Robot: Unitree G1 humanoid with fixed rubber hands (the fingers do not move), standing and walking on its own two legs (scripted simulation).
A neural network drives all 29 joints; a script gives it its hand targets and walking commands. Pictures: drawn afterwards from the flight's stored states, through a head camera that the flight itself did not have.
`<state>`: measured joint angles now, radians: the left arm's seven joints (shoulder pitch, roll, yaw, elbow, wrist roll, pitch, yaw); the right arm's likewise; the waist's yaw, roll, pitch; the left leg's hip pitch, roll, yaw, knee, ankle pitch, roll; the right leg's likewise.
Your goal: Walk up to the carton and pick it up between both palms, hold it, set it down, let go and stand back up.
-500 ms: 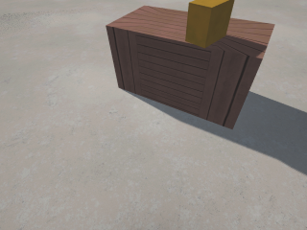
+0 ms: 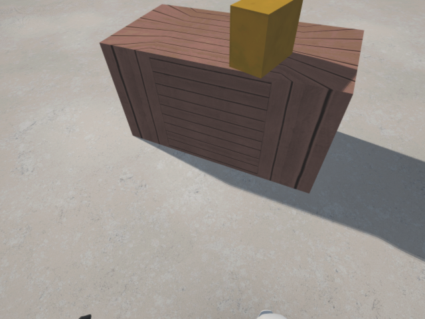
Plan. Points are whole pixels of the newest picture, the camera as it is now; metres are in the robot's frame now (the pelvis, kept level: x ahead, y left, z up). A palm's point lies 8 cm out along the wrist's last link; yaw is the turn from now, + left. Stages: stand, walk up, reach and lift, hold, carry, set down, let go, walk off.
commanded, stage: walk up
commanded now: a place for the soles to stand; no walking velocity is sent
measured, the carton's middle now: (264, 32) +1.14 -0.19 +0.03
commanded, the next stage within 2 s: none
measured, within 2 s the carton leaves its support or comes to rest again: neither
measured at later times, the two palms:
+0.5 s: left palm (86, 264) +0.27 +0.31 -0.09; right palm (394, 282) +0.21 -0.31 -0.06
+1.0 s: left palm (127, 192) +0.47 +0.26 -0.11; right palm (358, 186) +0.45 -0.35 -0.08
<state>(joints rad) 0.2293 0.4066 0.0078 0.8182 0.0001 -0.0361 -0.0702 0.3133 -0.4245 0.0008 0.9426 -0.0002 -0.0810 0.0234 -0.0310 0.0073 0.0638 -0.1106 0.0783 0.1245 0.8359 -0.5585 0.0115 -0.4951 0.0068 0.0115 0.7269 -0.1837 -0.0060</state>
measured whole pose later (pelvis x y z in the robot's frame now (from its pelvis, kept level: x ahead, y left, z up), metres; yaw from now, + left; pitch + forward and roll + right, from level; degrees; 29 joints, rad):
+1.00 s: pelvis +0.38 -0.03 +0.00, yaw -5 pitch -5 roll -3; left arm 0.28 0.38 0.01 0.85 0.00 -0.04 -0.03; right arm 0.15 -0.41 0.00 0.94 0.00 -0.06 0.03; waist 0.00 0.02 0.10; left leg -0.39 0.06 0.08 0.85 -0.46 0.04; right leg -0.29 0.07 0.02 0.75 -0.38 -0.04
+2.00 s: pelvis +0.61 -0.04 +0.00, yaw -9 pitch -3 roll -4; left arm 0.25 0.39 0.01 0.82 0.00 -0.01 0.06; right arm 0.12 -0.40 0.00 0.94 0.00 -0.01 0.02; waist -0.01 0.01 0.16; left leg -0.42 0.04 0.08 0.84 -0.37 0.08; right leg -0.50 0.07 0.05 1.08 -0.47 0.00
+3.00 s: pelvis +0.58 -0.04 +0.00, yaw -16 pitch -3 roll -2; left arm 0.24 0.41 0.01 0.96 0.00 -0.03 0.05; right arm 0.18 -0.40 0.00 0.94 0.00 0.02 0.02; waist -0.02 0.01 0.10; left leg -0.40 0.05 0.10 0.83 -0.39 0.06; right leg -0.51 0.01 0.07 1.05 -0.46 0.01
